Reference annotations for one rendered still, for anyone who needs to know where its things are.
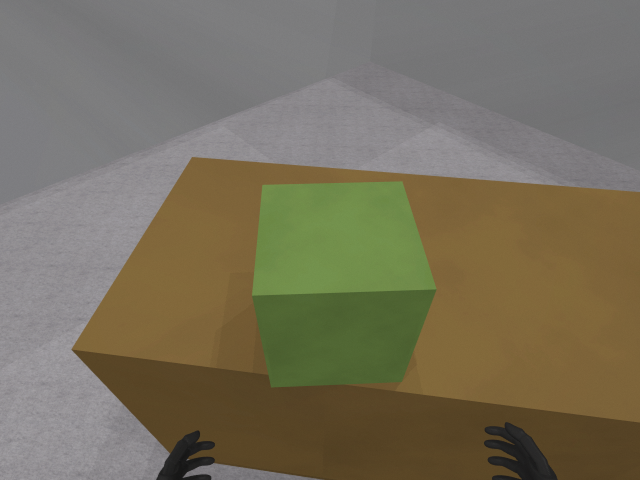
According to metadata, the carton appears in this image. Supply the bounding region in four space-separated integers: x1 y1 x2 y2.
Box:
252 181 437 387

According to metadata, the left robot hand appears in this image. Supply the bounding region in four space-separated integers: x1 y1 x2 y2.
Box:
156 431 215 480

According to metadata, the pedestal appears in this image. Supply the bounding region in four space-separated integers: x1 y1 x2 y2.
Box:
71 157 640 480

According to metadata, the right robot hand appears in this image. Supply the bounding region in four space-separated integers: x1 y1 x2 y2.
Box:
484 422 558 480

